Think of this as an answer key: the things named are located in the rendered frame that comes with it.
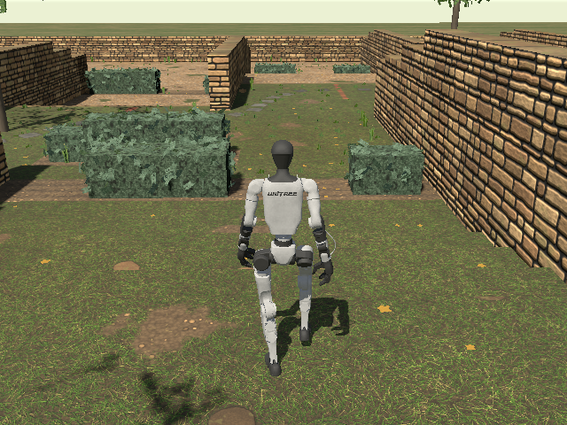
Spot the robot left forearm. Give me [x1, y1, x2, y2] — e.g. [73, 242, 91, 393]
[238, 214, 253, 251]

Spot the left robot thigh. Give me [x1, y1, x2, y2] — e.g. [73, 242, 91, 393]
[252, 248, 276, 320]

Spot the right robot shin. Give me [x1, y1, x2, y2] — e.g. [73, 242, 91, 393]
[299, 275, 312, 330]

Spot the robot right upper arm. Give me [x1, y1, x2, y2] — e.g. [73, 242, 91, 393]
[301, 178, 322, 229]

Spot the robot left upper arm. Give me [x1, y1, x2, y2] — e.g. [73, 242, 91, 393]
[244, 179, 264, 227]

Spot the left robot hand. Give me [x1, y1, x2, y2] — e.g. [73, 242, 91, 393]
[237, 247, 255, 267]

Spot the right robot hand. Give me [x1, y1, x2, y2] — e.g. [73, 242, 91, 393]
[312, 259, 333, 286]

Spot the robot right forearm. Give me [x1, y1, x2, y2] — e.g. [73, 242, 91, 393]
[313, 215, 331, 262]

